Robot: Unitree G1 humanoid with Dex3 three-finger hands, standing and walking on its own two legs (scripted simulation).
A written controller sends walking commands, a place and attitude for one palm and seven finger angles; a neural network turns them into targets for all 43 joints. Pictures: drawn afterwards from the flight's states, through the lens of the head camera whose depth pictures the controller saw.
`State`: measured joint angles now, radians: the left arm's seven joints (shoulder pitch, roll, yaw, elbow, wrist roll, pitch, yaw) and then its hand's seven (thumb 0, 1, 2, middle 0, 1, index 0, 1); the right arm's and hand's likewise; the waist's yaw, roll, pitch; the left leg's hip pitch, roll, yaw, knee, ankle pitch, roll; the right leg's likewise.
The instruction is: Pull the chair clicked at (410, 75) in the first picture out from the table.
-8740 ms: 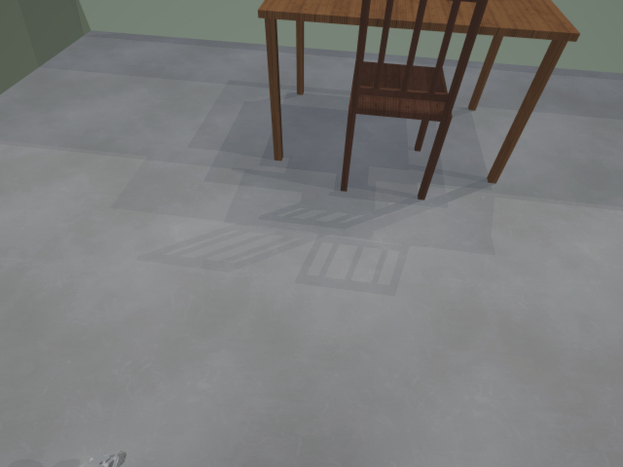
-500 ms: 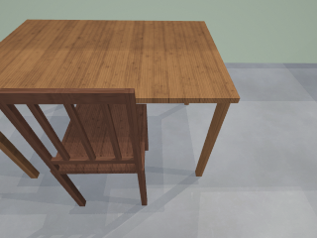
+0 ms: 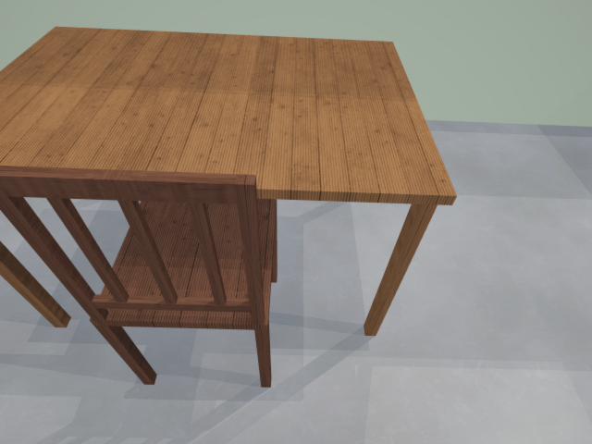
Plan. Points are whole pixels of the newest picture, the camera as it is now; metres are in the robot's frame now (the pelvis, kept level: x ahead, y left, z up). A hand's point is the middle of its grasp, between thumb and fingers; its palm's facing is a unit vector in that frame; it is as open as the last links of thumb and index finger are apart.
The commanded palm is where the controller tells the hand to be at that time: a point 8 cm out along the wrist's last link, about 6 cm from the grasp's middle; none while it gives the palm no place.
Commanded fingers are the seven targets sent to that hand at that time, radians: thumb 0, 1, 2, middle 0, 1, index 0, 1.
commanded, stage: look again from close up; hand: left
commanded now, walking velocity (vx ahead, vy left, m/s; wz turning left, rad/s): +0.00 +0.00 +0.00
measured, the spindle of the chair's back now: (153, 257) +0.43 +0.30 -0.07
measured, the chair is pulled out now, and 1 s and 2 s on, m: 0.00 0.00 0.00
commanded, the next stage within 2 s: raise the hand toward the chair's back in 0.38 s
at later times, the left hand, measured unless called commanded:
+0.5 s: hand out of the picture +0.03 +0.21 -0.16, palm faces -0.03 -0.96 -0.27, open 7.4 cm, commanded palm +0.10 +0.26 -0.07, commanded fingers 0.00 0.85 0.88 -0.20 -0.29 -0.20 -0.29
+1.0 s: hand (149, 435) +0.14 +0.21 -0.07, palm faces +0.09 -1.00 -0.03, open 10.1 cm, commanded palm +0.14 +0.26 -0.05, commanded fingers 0.00 0.27 0.63 -0.14 -0.20 -0.14 -0.20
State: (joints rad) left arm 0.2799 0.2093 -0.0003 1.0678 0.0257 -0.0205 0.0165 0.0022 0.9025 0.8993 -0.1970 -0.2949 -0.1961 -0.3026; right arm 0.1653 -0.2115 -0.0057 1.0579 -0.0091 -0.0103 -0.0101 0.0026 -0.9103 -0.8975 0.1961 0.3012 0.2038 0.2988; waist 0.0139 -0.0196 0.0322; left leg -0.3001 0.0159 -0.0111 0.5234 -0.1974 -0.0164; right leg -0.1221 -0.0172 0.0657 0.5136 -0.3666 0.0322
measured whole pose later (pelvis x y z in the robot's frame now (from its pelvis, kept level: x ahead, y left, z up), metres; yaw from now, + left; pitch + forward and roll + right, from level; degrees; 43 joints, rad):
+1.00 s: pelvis -0.04 -0.01 -0.11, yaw +0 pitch +14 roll -3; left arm 0.44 0.22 0.23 0.05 -0.29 -0.45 -0.33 0.01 0.49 0.73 -0.16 -0.23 -0.16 -0.24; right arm 0.16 -0.22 -0.03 0.54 0.01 -0.24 -0.09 0.01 -0.91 -0.90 0.20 0.30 0.21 0.30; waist 0.05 0.01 -0.15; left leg -1.07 0.04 -0.11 1.26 -0.43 -0.04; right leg -0.85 0.02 -0.05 1.27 -0.66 0.00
